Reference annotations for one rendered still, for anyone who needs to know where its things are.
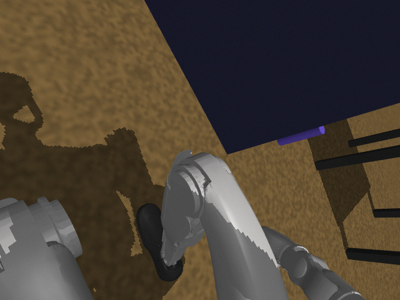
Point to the right robot arm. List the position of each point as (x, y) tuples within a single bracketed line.
[(313, 276)]

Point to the right robot hand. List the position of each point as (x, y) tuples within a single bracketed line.
[(277, 241)]

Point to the right robot foot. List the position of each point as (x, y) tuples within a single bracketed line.
[(149, 224)]

